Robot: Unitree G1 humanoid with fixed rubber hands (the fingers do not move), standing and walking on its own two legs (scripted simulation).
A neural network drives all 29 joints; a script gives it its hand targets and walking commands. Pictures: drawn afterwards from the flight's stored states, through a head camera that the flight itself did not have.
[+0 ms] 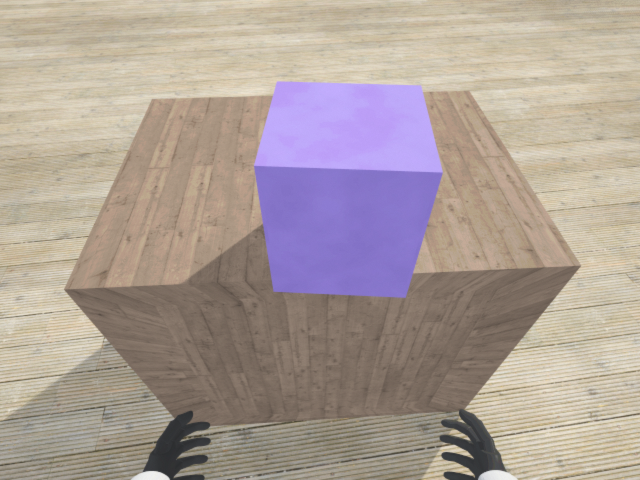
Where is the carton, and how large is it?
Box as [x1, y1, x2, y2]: [254, 81, 442, 297]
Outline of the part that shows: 277,81 254,164 273,290 290,292 405,297 442,173 420,85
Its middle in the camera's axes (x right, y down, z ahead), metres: +0.03 -0.06 +0.59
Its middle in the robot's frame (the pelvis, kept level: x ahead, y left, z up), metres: +0.50 -0.02 +0.08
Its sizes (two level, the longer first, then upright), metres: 0.210 0.200 0.250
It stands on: a pedestal, 0.73 m high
